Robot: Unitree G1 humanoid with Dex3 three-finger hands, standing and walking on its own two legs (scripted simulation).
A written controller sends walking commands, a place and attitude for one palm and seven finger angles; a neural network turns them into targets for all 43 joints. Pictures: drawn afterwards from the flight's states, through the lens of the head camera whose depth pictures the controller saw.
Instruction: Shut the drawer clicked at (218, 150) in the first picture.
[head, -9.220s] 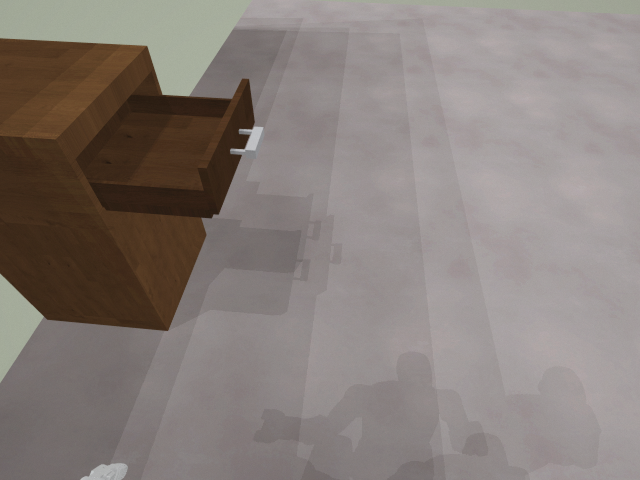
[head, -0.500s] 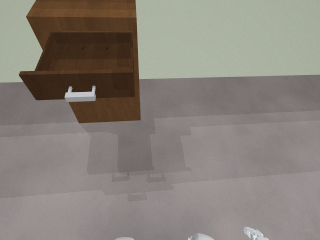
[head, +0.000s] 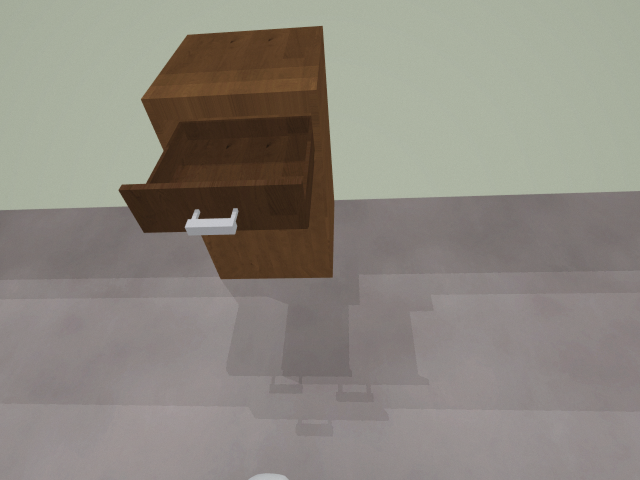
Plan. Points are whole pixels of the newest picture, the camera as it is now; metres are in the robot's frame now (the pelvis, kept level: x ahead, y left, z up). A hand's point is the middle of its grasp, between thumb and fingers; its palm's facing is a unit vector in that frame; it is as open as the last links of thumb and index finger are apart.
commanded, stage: take the last steps up to it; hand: left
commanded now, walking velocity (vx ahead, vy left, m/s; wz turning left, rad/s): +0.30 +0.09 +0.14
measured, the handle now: (213, 219) +0.66 +0.30 -0.12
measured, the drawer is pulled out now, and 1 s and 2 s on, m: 0.29 0.29 0.29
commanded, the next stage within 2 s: come to a stop and stand still in 0.92 s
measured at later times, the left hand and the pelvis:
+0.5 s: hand out of the picture +0.00 +0.26 -0.18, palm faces +0.15 -0.98 -0.16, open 7.4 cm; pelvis +0.09 +0.10 -0.01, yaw +2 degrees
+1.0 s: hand (216, 345) +0.38 +0.24 -0.17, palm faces +0.00 -0.98 -0.21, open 7.4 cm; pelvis +0.26 +0.06 -0.02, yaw +1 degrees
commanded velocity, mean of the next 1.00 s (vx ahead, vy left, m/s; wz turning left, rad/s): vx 0.26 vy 0.02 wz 0.00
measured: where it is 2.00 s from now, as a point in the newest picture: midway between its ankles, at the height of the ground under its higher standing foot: outside the picture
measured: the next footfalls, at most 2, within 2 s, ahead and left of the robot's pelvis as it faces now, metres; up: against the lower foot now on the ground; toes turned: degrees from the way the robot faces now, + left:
left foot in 0.38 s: +0.14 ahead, +0.19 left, +0.00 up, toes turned +11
right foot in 0.90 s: +0.38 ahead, -0.02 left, +0.00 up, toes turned -7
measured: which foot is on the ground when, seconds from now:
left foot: up 0.00-0.36, down 0.38-0.90, up 0.92-1.00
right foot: down 0.00-0.38, up 0.40-0.88, down 0.90-1.00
